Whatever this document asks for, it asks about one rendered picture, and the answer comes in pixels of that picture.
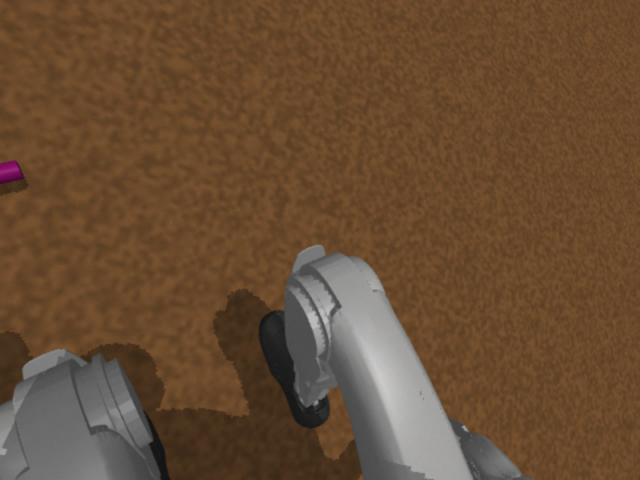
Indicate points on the right robot hand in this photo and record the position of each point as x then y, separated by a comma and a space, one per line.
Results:
485, 460

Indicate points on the right robot foot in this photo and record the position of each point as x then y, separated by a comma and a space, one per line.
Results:
281, 365

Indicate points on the bottle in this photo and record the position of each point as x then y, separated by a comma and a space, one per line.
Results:
10, 171

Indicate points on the left robot foot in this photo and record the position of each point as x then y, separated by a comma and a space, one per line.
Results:
158, 451

